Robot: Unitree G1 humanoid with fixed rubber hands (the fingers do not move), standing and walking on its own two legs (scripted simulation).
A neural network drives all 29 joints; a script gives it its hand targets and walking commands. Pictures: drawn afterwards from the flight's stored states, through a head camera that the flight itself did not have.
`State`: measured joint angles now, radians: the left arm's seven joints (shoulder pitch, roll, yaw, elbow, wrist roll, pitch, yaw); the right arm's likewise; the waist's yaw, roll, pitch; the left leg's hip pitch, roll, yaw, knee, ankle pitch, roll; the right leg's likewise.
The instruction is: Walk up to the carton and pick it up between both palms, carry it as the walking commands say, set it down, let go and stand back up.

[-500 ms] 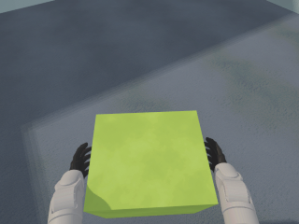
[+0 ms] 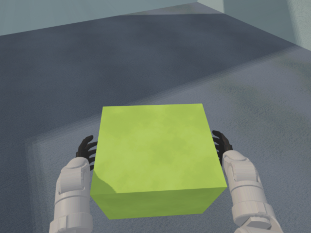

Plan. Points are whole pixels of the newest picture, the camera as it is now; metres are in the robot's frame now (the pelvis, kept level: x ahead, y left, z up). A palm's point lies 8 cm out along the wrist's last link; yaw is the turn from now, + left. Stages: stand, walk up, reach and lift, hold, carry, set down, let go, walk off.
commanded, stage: reach and lift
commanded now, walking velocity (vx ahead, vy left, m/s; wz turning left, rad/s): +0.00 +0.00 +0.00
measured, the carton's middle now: (154, 162) +0.32 +0.05 -0.04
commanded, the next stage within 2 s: hold in 1.54 s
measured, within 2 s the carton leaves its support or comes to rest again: neither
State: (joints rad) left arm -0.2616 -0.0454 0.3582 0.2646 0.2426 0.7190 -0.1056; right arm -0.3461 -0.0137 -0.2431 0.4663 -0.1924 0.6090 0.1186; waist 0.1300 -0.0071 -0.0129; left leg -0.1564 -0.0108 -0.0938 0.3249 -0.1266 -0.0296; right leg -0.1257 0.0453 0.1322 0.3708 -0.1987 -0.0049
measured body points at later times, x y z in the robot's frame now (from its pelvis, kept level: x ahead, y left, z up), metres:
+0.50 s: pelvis +0.02 +0.00 +0.00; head -0.01 +0.01 +0.45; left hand +0.28 +0.21 +0.02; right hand +0.30 -0.18 +0.02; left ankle +0.04 +0.14 -0.75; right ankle +0.00 -0.12 -0.75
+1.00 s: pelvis +0.00 +0.02 +0.00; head -0.04 +0.02 +0.45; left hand +0.29 +0.21 +0.02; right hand +0.30 -0.18 +0.03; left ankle +0.03 +0.14 -0.75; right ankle +0.00 -0.12 -0.75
